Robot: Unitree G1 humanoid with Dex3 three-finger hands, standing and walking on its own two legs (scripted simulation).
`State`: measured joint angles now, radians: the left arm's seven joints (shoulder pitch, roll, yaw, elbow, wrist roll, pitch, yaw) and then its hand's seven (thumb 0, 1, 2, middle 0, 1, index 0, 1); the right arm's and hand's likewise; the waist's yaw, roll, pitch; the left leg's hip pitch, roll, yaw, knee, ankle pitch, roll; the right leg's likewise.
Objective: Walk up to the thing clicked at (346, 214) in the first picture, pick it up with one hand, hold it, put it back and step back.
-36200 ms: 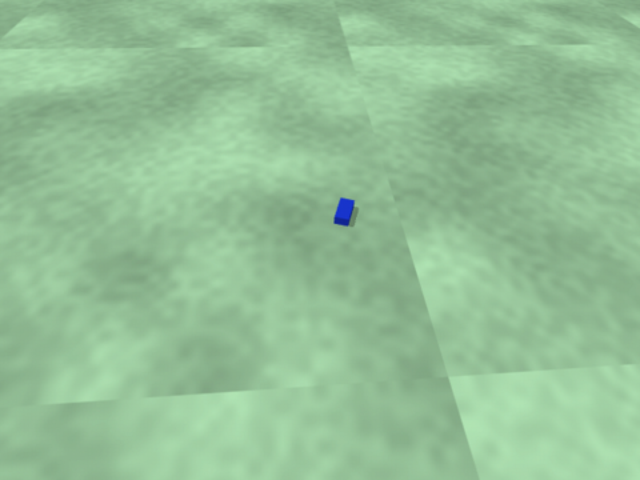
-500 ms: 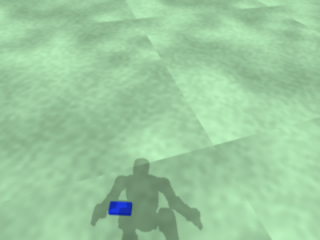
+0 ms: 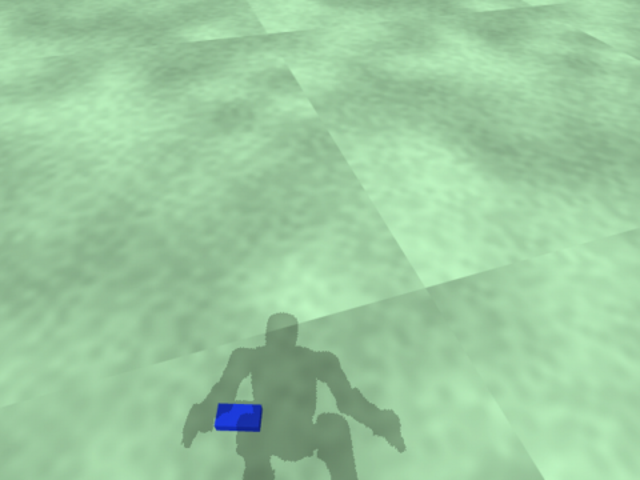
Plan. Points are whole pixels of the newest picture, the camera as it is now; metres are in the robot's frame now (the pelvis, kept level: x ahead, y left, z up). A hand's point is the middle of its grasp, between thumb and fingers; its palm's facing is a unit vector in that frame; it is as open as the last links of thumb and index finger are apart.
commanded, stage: stand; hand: left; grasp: from above
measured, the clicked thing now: (239, 417) +0.44 +0.23 -0.76
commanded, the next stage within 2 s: step back in 0.96 s
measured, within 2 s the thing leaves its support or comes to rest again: neither
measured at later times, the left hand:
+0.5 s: hand out of the picture +0.07 +0.24 -0.16, palm faces +0.00 -0.94 -0.34, open 7.4 cm
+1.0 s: hand out of the picture +0.08 +0.24 -0.16, palm faces -0.01 -0.94 -0.34, open 7.4 cm
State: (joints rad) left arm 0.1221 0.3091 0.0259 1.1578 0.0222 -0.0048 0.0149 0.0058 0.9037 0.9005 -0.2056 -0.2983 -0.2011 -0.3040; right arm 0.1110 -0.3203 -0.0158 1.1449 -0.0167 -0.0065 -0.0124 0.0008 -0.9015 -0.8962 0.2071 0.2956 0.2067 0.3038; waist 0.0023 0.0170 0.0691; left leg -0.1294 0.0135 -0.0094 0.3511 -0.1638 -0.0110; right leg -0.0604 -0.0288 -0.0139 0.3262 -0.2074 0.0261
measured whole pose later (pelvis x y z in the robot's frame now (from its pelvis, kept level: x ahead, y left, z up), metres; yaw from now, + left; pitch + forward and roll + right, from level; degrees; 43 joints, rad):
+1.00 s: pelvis +0.00 -0.01 +0.00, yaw +0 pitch -2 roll +0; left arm 0.11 0.33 0.02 1.11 0.00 -0.01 0.00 0.01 0.90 0.90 -0.21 -0.30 -0.20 -0.30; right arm 0.10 -0.34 -0.01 1.13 -0.01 0.00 0.00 0.00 -0.90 -0.90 0.21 0.30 0.21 0.30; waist -0.01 0.01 0.07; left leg -0.15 0.03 -0.01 0.37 -0.18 -0.02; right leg -0.09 -0.02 -0.01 0.35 -0.22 0.01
